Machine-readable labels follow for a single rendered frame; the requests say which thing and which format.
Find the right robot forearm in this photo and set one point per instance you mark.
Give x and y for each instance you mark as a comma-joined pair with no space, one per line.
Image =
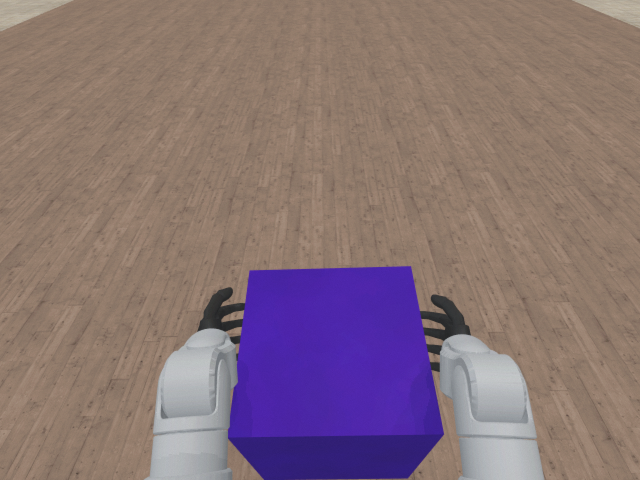
492,407

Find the carton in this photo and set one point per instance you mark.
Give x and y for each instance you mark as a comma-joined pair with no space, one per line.
334,376

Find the left robot hand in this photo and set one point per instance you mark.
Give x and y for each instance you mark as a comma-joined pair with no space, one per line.
214,313

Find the right robot hand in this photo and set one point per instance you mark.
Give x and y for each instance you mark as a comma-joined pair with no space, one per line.
453,322

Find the left robot forearm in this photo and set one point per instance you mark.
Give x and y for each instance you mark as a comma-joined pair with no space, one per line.
193,410

